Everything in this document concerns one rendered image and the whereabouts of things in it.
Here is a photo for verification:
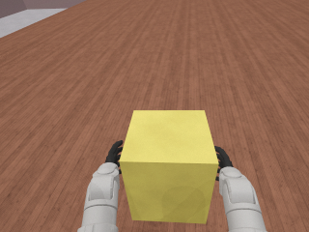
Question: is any carton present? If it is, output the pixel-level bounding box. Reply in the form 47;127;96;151
119;110;219;224

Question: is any right robot forearm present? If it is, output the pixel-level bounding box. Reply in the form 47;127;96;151
218;166;267;232

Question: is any robot left hand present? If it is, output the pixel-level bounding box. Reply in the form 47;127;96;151
105;140;124;174

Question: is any left robot forearm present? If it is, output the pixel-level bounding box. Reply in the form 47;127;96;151
77;162;120;232

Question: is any robot right hand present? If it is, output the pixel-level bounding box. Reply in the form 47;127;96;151
214;146;233;182

